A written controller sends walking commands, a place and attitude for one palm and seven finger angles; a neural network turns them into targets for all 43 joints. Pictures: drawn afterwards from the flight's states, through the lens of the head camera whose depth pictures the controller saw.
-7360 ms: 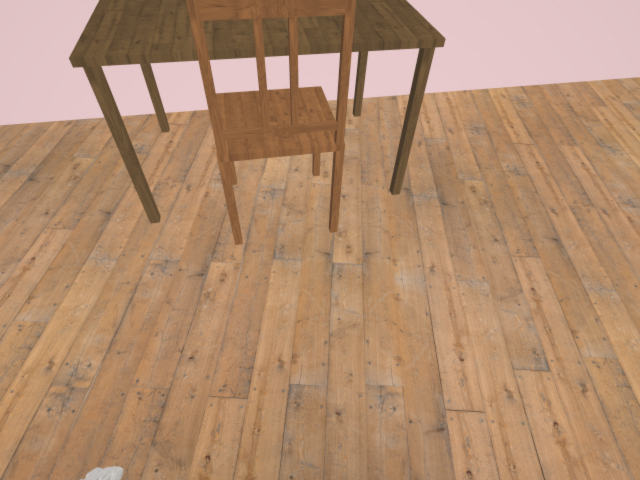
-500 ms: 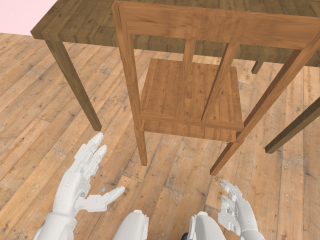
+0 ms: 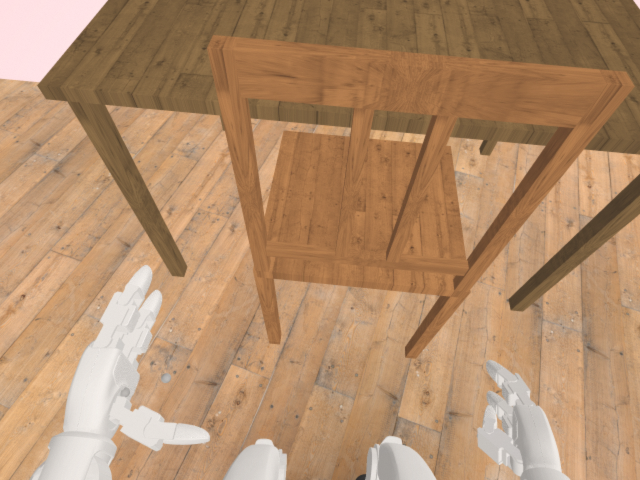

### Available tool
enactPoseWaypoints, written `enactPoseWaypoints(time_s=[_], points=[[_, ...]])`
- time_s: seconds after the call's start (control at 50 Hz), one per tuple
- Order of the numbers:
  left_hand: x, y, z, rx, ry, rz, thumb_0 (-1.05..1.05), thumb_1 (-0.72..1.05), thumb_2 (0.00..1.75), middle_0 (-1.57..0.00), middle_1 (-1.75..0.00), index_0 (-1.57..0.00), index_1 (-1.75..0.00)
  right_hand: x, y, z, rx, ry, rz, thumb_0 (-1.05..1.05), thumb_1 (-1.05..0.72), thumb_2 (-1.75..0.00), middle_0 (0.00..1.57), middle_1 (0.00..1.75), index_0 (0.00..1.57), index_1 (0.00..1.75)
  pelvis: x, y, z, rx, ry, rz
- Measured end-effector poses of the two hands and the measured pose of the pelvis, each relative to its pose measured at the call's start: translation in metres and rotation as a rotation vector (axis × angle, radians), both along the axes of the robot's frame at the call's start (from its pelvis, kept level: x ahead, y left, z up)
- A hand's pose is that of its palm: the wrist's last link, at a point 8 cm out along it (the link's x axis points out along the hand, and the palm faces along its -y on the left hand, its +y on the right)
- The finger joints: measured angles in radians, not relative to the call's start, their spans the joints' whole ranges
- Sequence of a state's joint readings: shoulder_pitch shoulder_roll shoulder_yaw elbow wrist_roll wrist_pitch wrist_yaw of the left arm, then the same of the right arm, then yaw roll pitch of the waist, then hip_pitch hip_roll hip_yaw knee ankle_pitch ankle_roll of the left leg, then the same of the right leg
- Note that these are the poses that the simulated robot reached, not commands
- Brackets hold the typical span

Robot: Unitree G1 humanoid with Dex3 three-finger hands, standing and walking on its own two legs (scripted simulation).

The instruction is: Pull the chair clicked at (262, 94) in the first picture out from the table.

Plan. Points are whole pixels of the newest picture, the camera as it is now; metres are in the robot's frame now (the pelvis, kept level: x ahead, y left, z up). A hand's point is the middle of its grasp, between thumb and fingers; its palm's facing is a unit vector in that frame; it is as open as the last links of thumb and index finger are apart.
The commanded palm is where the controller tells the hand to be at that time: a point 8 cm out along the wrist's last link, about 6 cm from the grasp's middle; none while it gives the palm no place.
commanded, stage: raise the hand toward the chair's back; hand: left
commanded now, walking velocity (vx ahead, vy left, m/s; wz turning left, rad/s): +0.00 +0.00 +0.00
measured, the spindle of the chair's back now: (350, 194) +0.51 -0.01 +0.02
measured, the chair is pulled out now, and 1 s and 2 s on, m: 0.00 0.00 0.00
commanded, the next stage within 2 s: aim the fingers beside a spindle in 0.86 s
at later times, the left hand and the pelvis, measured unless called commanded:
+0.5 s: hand (144, 347) +0.25 +0.21 +0.05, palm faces -0.02 -1.00 -0.07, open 16.9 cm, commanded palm +0.23 +0.26 +0.05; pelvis +0.01 +0.00 +0.01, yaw +0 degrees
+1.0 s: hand (142, 357) +0.24 +0.21 +0.05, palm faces -0.02 -1.00 -0.07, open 16.9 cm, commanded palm +0.22 +0.26 +0.05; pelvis +0.00 +0.00 +0.01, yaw +0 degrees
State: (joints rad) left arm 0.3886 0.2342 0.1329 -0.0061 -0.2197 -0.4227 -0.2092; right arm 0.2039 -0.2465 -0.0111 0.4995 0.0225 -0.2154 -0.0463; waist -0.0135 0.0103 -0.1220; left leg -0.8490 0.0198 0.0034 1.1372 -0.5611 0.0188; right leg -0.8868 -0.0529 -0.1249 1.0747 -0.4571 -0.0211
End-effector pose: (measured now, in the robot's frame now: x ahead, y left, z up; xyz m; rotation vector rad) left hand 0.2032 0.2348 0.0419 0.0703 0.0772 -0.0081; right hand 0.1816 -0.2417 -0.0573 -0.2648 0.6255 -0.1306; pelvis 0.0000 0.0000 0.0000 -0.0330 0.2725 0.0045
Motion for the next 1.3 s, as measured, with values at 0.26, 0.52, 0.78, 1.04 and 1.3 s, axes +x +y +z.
enactPoseWaypoints(time_s=[0.26,0.52,0.78,1.04,1.3], points=[[0.015,0.018,0.005,0.002,0.01,0.002,-0.01,-0.48,0.31,-0.06,-0.08,-0.06,-0.09,0.006,0.017,-0.005,0.043,0.034,0.042,0.01,-0.9,-0.9,0.21,0.3,0.21,0.3,0.007,-0.002,0.005,-0.004,-0.002,0.007],[0.029,0.028,0.009,-0.003,0.008,-0.015,-0.01,-0.5,0.3,-0.06,-0.08,-0.06,-0.08,-0.021,-0.003,-0.004,0.008,0.09,-0.017,0.02,-0.9,-0.9,0.21,0.3,0.21,0.3,0.007,0.001,0.011,-0.002,-0.006,0.0],[0.022,0.028,0.01,0.002,-0.009,-0.008,-0.01,-0.5,0.3,-0.06,-0.08,-0.06,-0.08,-0.022,0.002,-0.002,0.014,0.076,0.001,0.02,-0.9,-0.9,0.2,0.3,0.21,0.3,0.003,0.002,0.011,0.001,-0.013,-0.001],[0.019,0.026,0.01,-0.001,-0.014,-0.012,-0.01,-0.5,0.3,-0.06,-0.08,-0.06,-0.08,-0.015,0.008,-0.002,0.025,0.047,0.03,0.01,-0.9,-0.9,0.21,0.3,0.21,0.3,0.0,0.001,0.01,-0.001,-0.014,0.006],[0.044,0.007,-0.001,-0.014,-0.026,-0.044,-0.01,-0.5,0.3,-0.06,-0.08,-0.06,-0.08,-0.025,0.001,-0.014,0.023,0.08,0.017,0.01,-0.9,-0.9,0.21,0.3,0.21,0.3,-0.004,-0.001,0.003,0.007,0.008,-0.002]])
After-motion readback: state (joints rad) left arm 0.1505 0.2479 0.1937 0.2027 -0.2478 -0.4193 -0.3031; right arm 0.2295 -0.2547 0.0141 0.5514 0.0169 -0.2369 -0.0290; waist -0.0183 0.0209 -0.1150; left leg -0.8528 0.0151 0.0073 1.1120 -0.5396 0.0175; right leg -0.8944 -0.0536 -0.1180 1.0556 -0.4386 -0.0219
